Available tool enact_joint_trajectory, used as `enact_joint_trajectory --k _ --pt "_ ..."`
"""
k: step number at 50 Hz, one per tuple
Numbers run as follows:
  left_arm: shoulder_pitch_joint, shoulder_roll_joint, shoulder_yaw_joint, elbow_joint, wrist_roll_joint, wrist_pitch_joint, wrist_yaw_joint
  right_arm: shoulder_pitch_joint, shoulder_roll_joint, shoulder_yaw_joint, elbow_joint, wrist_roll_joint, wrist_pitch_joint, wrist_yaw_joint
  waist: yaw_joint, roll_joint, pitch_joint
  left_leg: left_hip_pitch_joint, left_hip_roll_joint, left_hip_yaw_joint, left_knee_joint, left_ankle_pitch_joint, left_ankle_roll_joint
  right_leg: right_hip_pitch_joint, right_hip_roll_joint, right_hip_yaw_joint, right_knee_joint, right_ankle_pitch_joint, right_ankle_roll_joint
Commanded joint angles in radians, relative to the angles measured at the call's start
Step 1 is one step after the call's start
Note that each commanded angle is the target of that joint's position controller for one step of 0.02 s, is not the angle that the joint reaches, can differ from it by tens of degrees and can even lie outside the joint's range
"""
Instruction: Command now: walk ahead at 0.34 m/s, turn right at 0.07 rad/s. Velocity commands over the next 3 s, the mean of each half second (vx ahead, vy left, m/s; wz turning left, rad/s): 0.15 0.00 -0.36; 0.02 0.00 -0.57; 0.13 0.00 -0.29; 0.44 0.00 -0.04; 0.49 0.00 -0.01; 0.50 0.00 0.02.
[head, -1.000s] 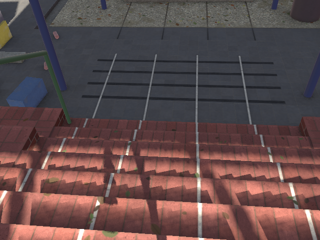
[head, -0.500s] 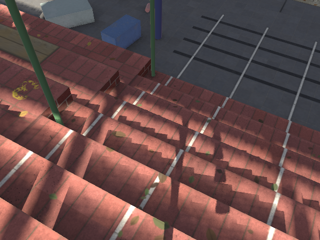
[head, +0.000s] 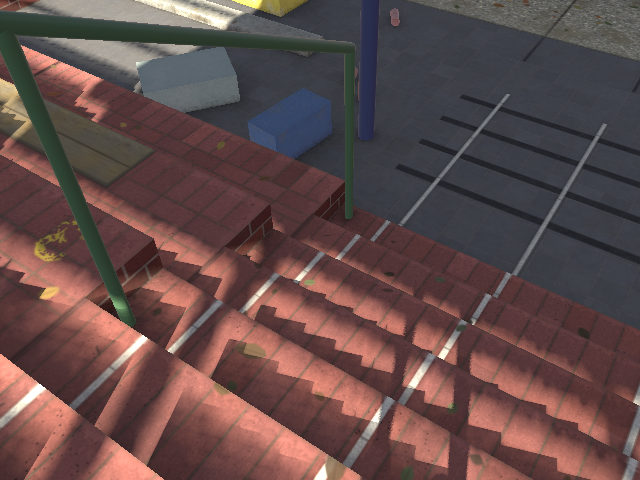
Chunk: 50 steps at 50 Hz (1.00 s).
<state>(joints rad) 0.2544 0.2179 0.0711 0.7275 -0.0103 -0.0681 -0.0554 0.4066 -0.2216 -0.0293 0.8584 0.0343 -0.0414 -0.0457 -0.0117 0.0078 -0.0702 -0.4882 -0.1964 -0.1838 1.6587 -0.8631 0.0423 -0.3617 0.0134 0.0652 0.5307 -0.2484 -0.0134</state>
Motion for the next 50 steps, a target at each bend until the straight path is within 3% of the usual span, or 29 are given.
enact_joint_trajectory --k 1,2,4,7,9,10,11,12,15,17,18,19,20,21,23,25,27,30,32,34,35,36,37,38,39,41,42,46,50 --pt "0.411 0.217 0.049 0.119 -0.032 0.033 0.001 0.04 -0.071 0.006 -0.105 0.036 -0.04 0.014 0.074 -0.355 -0.114 -0.774 0.068 0.084 0.473 0.104 -0.065 0.765 -0.394 0.616 -0.076 0.521 -0.367" --pt "0.307 0.107 0.01 0.102 -0.008 0.044 0.02 -0.122 -0.059 0.007 -0.13 0.024 -0.013 -0.003 0.066 -0.092 0.003 -0.76 0.135 0.123 0.43 0.214 -0.073 0.565 -0.382 0.597 -0.145 0.416 -0.332" --pt "0.111 0.091 -0.03 0.053 0.045 0.037 0.039 -0.236 -0.027 0.014 -0.194 -0.017 0.027 -0.032 -0.005 0.01 0.108 -0.57 0.205 0.102 0.322 0.334 -0.063 0.157 -0.348 0.536 -0.153 0.589 -0.304" --pt "0.144 0.111 -0.027 0.046 0.037 0.025 0.067 -0.179 -0.051 -0.003 -0.201 -0.038 0.011 -0.041 -0.031 -0.054 0.075 -0.526 0.211 0.112 -0.019 0.607 -0.04 0.112 -0.176 0.35 -0.108 0.675 -0.218" --pt "0.166 0.104 -0.023 0.038 0.011 0.033 0.109 -0.269 -0.023 0.005 -0.244 -0.079 -0.002 -0.038 -0.016 -0.07 0.047 -0.353 0.207 0.135 -0.476 0.895 -0.07 0.043 -0.085 0.227 -0.105 0.735 -0.179" --pt "0.201 0.088 -0.023 0.042 -0.006 0.049 0.125 -0.337 0.016 0.017 -0.264 -0.079 -0.006 -0.026 0.022 -0.098 0.016 -0.216 0.171 0.167 -0.706 0.995 -0.081 0.024 -0.057 0.184 -0.107 0.732 -0.153" --pt "0.219 0.084 -0.024 0.047 -0.013 0.068 0.13 -0.392 0.046 0.022 -0.283 -0.057 -0.003 -0.013 0.039 -0.149 -0.012 -0.106 0.132 0.183 -0.815 1.009 -0.094 0.016 -0.053 0.187 -0.109 0.718 -0.139" --pt "0.204 0.103 -0.02 0.042 -0.001 0.081 0.129 -0.386 0.048 0.018 -0.289 -0.041 0.003 0.001 0.019 -0.198 -0.051 -0.006 0.113 0.171 -0.788 0.995 -0.107 0.007 -0.071 0.209 -0.093 0.784 -0.141" --pt "0.115 0.099 -0.007 -0.023 -0.025 0.098 0.133 -0.331 -0.022 -0.006 -0.279 -0.034 0.009 0.023 -0.009 -0.139 -0.038 0.071 0.131 0.084 -0.882 0.959 -0.088 0.074 -0.105 0.324 -0.035 0.624 -0.141" --pt "0.091 0.088 -0.006 -0.06 -0.022 0.113 0.135 -0.323 -0.03 -0.013 -0.287 -0.036 -0.001 0.035 -0.025 -0.15 0.018 0.125 0.143 0.073 -1.052 0.861 -0.059 0.113 -0.1 0.414 -0.006 0.504 -0.141" --pt "0.061 0.088 -0.004 -0.09 -0.02 0.116 0.136 -0.273 -0.046 -0.018 -0.274 -0.041 -0.013 0.035 -0.052 -0.13 0.016 0.221 0.176 0.064 -1.181 0.945 -0.032 0.104 -0.058 0.412 0.07 0.43 -0.125" --pt "0.156 0.032 -0.012 -0.109 -0.009 0.118 0.133 -0.217 -0.11 -0.038 -0.257 -0.061 -0.017 0.038 0.005 0.029 -0.086 0.477 0.338 -0.034 -1.112 1.352 0.055 -0.035 0.022 0.39 0.237 0.188 -0.082" --pt "0.216 0.01 -0.02 -0.109 -0.016 0.124 0.127 -0.165 -0.118 -0.048 -0.234 -0.064 0.005 0.039 -0.006 0.258 -0.182 0.638 0.522 -0.217 -1.145 1.503 0.216 -0.199 0.157 0.287 0.47 -0.362 -0.027" --pt "0.198 0.08 -0.003 -0.148 -0.025 0.127 0.12 -0.141 -0.117 -0.047 -0.219 -0.044 0.016 0.044 -0.005 0.288 -0.195 0.611 0.639 -0.373 -1.221 1.319 0.307 -0.323 0.172 0.242 0.649 -0.56 0.01" --pt "0.103 0.168 0.033 -0.158 -0.012 0.148 0.121 -0.249 -0.086 -0.037 -0.232 -0.031 0.02 0.048 0.023 0.174 -0.05 0.4 0.59 -0.294 -1.27 1.11 0.292 -0.394 0.081 0.154 0.861 -0.369 0.069" --pt "0.094 0.145 0.027 -0.148 -0.008 0.181 0.113 -0.356 -0.093 -0.033 -0.238 -0.042 0.034 0.047 0.073 0.136 -0.012 0.221 0.496 -0.106 -1.289 1.021 0.223 -0.279 0.042 0.084 0.793 -0.223 0.077" --pt "0.071 0.087 0.0 -0.154 -0.015 0.174 0.093 -0.387 -0.125 -0.035 -0.23 -0.056 0.049 0.035 0.087 0.105 -0.033 0.142 0.444 0.025 -1.269 1.058 0.183 -0.165 0.044 -0.014 0.707 -0.128 0.067" --pt "0.0 0.053 -0.025 -0.194 -0.015 0.161 0.073 -0.369 -0.159 -0.037 -0.216 -0.044 0.069 0.022 0.054 0.15 -0.069 0.139 0.448 0.102 -1.247 0.992 0.163 -0.067 0.034 -0.077 0.493 -0.064 0.037" --pt "0.022 0.09 -0.015 -0.189 -0.01 0.154 0.061 -0.382 -0.187 -0.043 -0.228 -0.047 0.075 0.019 0.067 0.199 -0.098 0.076 0.455 0.14 -1.219 0.883 0.156 0.055 0.049 -0.128 0.474 0.008 0.021" --pt "0.073 0.071 -0.013 -0.194 -0.018 0.153 0.059 -0.37 -0.173 -0.046 -0.214 -0.01 0.074 0.01 0.084 0.237 -0.06 0.078 0.472 0.135 -1.172 0.822 0.094 0.111 0.02 -0.085 0.163 -0.059 -0.042" --pt "0.107 0.069 -0.006 -0.172 -0.015 0.149 0.061 -0.325 -0.158 -0.049 -0.198 -0.001 0.081 0.0 0.078 0.158 -0.039 0.038 0.429 0.181 -1.047 0.759 0.053 0.195 0.059 -0.097 0.02 -0.028 -0.065" --pt "0.147 0.16 0.024 -0.165 -0.006 0.148 0.061 -0.279 -0.121 -0.045 -0.218 -0.016 0.086 -0.001 0.05 -0.099 0.004 -0.202 0.322 0.261 -0.775 0.482 -0.036 0.343 -0.046 0.139 -0.02 0.26 -0.123" --pt "0.17 0.318 0.052 -0.193 0.013 0.134 0.06 -0.342 -0.108 -0.039 -0.28 -0.048 0.074 0.005 0.045 -0.327 0.017 -0.483 0.21 0.171 -0.496 0.221 -0.07 0.397 -0.29 0.524 -0.058 0.723 -0.229" --pt "0.125 0.367 0.064 -0.204 0.081 0.109 0.053 -0.448 -0.141 -0.046 -0.314 -0.028 0.055 -0.007 0.093 -0.261 -0.043 -0.523 0.199 0.014 -0.419 0.239 -0.045 0.301 -0.386 0.686 -0.192 0.438 -0.322" --pt "0.063 0.314 0.048 -0.217 0.087 0.098 0.051 -0.472 -0.187 -0.066 -0.294 -0.004 0.06 -0.025 0.06 -0.146 0.037 -0.515 0.204 -0.011 -0.361 0.329 -0.036 0.232 -0.339 0.644 -0.201 0.237 -0.317" --pt "-0.021 0.214 0.011 -0.224 0.004 0.113 0.069 -0.386 -0.179 -0.076 -0.238 -0.042 0.098 -0.05 0.0 -0.112 0.059 -0.477 0.211 0.024 -0.279 0.473 -0.068 0.154 -0.247 0.485 -0.15 0.193 -0.229" --pt "-0.049 0.191 -0.002 -0.233 -0.008 0.122 0.077 -0.342 -0.17 -0.076 -0.226 -0.052 0.11 -0.046 -0.019 -0.104 0.047 -0.422 0.209 0.036 -0.239 0.553 -0.089 0.107 -0.2 0.427 -0.131 0.197 -0.207" --pt "-0.044 0.148 -0.029 -0.227 -0.008 0.137 0.101 -0.324 -0.105 -0.056 -0.242 -0.055 0.115 -0.023 -0.014 -0.082 -0.002 -0.362 0.175 0.08 -0.138 0.669 -0.118 0.105 -0.136 0.355 -0.07 0.372 -0.204" --pt "0.006 0.151 -0.029 -0.202 -0.01 0.146 0.121 -0.368 -0.084 -0.038 -0.29 -0.054 0.103 -0.017 0.021 -0.115 -0.03 -0.41 0.158 0.073 -0.199 0.648 -0.125 0.239 -0.126 0.399 -0.028 0.442 -0.209"
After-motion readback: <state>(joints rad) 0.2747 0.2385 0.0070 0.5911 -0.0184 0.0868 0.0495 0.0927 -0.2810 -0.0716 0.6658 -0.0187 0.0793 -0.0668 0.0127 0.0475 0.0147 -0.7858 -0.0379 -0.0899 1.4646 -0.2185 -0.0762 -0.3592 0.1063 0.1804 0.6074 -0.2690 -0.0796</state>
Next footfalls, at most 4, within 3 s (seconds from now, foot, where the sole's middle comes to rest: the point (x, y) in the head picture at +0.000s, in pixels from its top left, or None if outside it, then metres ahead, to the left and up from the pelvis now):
0.36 left None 0.26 0.09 -0.77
0.70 right None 0.09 -0.12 -0.77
1.34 left None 0.20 0.06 -0.77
1.90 right None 0.21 -0.40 -0.92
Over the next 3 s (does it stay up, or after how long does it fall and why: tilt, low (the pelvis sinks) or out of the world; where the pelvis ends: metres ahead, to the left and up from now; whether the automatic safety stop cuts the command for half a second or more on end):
stays up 0.62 -0.68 -0.44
